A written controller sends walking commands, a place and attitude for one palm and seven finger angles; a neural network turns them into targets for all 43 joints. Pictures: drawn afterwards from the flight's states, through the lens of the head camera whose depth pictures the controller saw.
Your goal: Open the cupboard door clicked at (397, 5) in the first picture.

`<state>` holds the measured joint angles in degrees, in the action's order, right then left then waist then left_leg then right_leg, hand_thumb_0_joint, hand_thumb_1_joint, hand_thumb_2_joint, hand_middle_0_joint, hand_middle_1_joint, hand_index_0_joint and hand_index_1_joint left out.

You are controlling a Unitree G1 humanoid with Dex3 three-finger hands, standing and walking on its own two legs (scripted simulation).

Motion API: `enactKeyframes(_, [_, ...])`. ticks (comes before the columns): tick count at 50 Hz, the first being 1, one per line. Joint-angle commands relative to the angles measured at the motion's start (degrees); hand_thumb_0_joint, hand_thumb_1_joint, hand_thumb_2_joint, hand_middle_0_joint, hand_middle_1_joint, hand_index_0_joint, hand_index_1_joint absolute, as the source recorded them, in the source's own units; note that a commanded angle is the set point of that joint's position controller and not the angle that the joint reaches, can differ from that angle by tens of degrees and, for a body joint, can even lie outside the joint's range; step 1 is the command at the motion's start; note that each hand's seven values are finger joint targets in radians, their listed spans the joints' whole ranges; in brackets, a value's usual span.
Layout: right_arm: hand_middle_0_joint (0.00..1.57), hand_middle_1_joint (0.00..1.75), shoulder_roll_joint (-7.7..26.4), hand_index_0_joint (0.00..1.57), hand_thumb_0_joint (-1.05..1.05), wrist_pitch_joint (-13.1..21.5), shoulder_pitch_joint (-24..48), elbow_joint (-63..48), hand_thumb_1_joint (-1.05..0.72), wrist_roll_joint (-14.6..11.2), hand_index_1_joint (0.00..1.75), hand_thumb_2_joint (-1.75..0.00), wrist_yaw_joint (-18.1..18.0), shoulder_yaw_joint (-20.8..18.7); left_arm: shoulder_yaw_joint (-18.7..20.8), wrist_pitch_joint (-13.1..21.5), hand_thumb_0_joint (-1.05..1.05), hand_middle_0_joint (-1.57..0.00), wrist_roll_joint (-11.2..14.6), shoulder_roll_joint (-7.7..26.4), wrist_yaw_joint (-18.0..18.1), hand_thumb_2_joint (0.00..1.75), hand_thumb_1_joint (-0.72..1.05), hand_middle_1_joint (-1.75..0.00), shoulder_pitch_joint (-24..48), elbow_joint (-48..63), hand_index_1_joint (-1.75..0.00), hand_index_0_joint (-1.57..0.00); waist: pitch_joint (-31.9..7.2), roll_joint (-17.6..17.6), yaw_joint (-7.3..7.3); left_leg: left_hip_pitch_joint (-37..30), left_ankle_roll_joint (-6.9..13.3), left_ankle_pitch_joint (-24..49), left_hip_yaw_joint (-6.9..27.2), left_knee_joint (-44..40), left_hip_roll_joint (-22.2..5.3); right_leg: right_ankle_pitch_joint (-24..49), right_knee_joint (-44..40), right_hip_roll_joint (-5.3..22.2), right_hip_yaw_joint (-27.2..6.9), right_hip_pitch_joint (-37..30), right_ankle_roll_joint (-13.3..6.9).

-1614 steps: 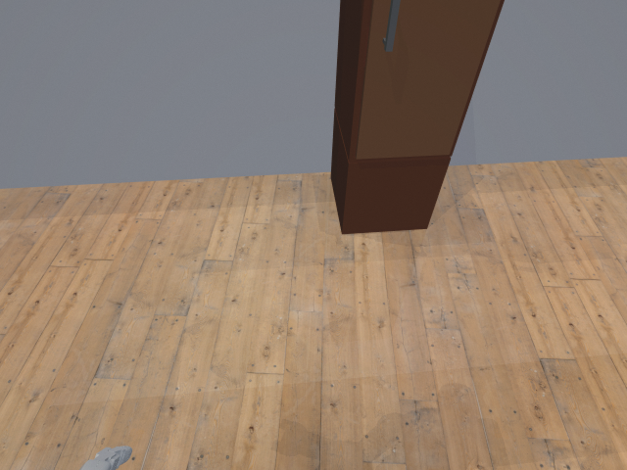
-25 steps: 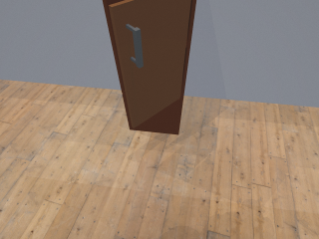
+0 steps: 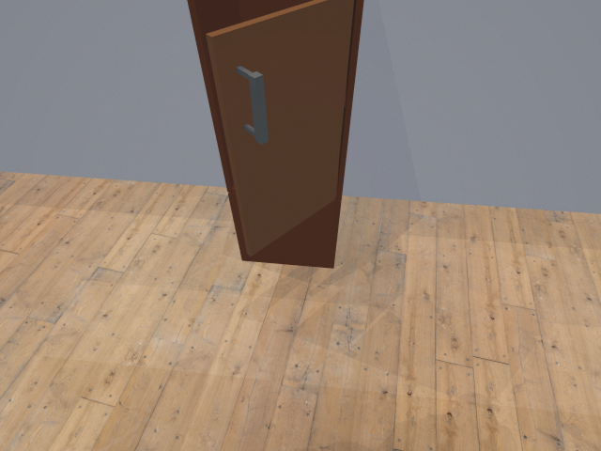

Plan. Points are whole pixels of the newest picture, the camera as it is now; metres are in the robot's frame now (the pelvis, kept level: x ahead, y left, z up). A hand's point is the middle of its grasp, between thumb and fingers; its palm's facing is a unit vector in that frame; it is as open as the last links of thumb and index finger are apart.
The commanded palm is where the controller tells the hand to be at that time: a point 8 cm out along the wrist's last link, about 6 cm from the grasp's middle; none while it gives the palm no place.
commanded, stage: let the arm hang, fingers relaxed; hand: left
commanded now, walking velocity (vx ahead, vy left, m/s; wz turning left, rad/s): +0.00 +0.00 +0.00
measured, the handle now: (252, 106) +0.67 +0.12 +0.11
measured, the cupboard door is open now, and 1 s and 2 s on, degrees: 48 48 48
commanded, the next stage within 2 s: look to check the result in 0.06 s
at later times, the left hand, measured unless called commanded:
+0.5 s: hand out of the picture +0.07 +0.24 -0.16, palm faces -0.02 -0.94 -0.33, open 7.4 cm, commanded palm none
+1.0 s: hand out of the picture +0.10 +0.22 -0.17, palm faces -0.08 -0.95 -0.30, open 7.4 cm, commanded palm none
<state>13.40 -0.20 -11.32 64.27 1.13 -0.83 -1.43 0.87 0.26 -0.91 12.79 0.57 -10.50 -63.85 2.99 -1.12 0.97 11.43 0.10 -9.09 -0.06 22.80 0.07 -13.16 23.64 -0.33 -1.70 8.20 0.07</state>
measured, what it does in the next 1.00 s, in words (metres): stands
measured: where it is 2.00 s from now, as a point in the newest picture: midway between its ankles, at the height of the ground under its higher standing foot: outside the picture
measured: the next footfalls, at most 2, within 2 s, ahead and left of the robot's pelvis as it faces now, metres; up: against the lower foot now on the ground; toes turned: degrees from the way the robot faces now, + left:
left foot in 1.64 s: +0.11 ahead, +0.11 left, +0.00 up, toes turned -28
right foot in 1.96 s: -0.02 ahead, -0.16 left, +0.00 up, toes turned -40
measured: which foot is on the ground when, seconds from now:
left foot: down 0.00-1.00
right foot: down 0.00-1.00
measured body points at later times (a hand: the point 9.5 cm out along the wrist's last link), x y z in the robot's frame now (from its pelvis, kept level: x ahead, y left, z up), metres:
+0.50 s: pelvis +0.01 +0.00 +0.00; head +0.04 -0.01 +0.45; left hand +0.07 +0.29 -0.13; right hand +0.08 -0.28 -0.14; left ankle +0.04 +0.12 -0.74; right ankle +0.00 -0.12 -0.74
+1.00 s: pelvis +0.02 -0.01 +0.00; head +0.05 -0.01 +0.45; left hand +0.10 +0.27 -0.14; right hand +0.09 -0.28 -0.15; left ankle +0.04 +0.12 -0.74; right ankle +0.00 -0.12 -0.74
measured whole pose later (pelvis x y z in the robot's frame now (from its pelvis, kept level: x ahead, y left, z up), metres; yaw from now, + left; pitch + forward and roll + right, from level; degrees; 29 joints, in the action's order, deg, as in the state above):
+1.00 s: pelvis +0.02 -0.01 +0.00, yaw -5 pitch -1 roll +0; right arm 15.5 -1.2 -6.0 59.7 1.0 -1.3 -2.0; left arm 1.9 -2.2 -1.0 15.8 0.3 -8.7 -60.9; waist 4.6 -0.6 0.0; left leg 11.5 -0.7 -13.6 -4.1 26.1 -2.2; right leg -15.6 26.6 -2.4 -5.8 9.8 -0.4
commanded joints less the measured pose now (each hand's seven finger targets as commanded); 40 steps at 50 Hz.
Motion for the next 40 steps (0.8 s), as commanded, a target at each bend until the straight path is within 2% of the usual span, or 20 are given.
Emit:
enactKeyframes(1, [0.20,0.30,9.56,0.20,0.00,1.03,0.35,-2.59,-0.90,-0.07,0.30,-0.90,-0.39,-1.54,2.26,1.13,0.00,-0.20,0.18,10.95,0.68,0.90,0.90,-0.30,-0.94,2.18,-0.30,-0.20,-1.16,0.04,-0.81,-2.49,1.60,1.60,5.49,-4.71,-5.74,1.39,-5.98,5.53,-4.49,3.35,-2.82])
enactKeyframes(12, [0.20,0.30,12.18,0.20,0.00,1.05,3.24,-2.82,-0.90,-0.07,0.30,-0.90,-0.20,-1.82,2.29,1.31,0.00,-0.20,0.14,13.39,0.45,0.90,0.90,-0.30,1.87,2.28,-0.30,-0.20,-1.61,0.44,-0.38,-4.05,1.43,1.89,5.77,-5.32,-5.99,1.78,-7.15,5.97,-4.80,2.91,-2.71])
enactKeyframes(15, [0.20,0.30,13.22,0.20,0.00,1.15,3.83,-2.92,-0.90,-0.08,0.30,-0.90,-0.19,-1.83,2.29,1.37,0.00,-0.20,0.20,13.93,0.36,0.90,0.90,-0.30,2.30,2.34,-0.30,-0.20,-2.73,0.66,-0.39,-4.74,1.42,2.50,5.84,-5.55,-6.24,2.55,-7.10,6.00,-4.76,2.25,-2.65])
enactKeyframes(24, [0.20,0.30,14.96,0.20,0.00,1.28,5.95,-3.06,-0.90,-0.20,0.30,-0.90,-0.08,-1.81,2.23,1.55,0.00,-0.20,0.21,15.78,0.36,0.90,0.90,-0.30,3.87,2.24,-0.30,-0.20,-3.52,1.20,-0.42,-6.12,1.43,5.99,5.86,-5.64,-6.56,6.30,-7.32,6.52,-4.80,1.05,-2.51])
enactKeyframes(26, [0.20,0.30,15.42,0.20,0.00,1.36,6.39,-3.29,-0.90,-0.32,0.30,-0.90,-0.07,-1.86,2.32,1.74,0.00,-0.20,0.23,16.18,0.40,0.90,0.90,-0.30,3.73,2.53,-0.30,-0.20,-4.72,1.57,-0.53,-7.05,1.47,7.50,5.66,-5.12,-6.55,8.11,-7.29,6.66,-4.73,0.43,-2.47])
enactKeyframes(28, [0.20,0.30,15.71,0.20,0.00,1.37,6.63,-3.16,-0.90,-0.22,0.30,-0.90,-0.06,-1.78,2.19,1.70,0.00,-0.20,0.25,16.47,0.39,0.90,0.90,-0.30,4.41,2.34,-0.30,-0.20,-5.05,0.71,-0.42,-7.17,1.31,8.23,5.59,-5.25,-6.65,9.02,-7.09,6.83,-4.66,-0.11,-2.41])
enactKeyframes(36, [0.20,0.30,16.49,0.20,0.00,1.34,7.83,-3.47,-0.90,-0.33,0.30,-0.90,0.05,-1.66,2.24,1.82,0.00,-0.20,0.20,17.27,0.34,0.90,0.90,-0.30,4.94,2.60,-0.30,-0.20,-4.55,1.02,-0.54,-7.52,1.18,7.99,5.52,-5.72,-6.74,9.01,-8.05,6.88,-4.86,-0.25,-2.36])
enactKeyframes(39, [0.20,0.30,16.84,0.20,0.00,1.41,7.73,-3.57,-0.90,-0.18,0.30,-0.90,-0.04,-1.78,2.29,1.78,0.00,-0.20,0.23,17.60,0.34,0.90,0.90,-0.30,5.47,2.95,-0.30,-0.20,-5.10,1.17,-0.32,-8.43,1.02,10.05,4.95,-4.91,-7.00,12.48,-7.34,6.90,-5.30,-0.43,-2.47])
enactKeyframes(40, [0.20,0.30,15.56,0.20,0.00,1.23,6.87,-3.68,-0.90,-0.14,0.30,-0.90,-0.14,-1.74,2.34,1.47,0.00,-0.20,0.24,16.55,0.38,0.90,0.90,-0.30,5.05,3.14,-0.30,-0.20,-5.24,1.61,-0.20,-8.67,0.80,10.61,3.97,-3.66,-7.28,14.27,-6.54,6.89,-5.67,0.04,-2.50])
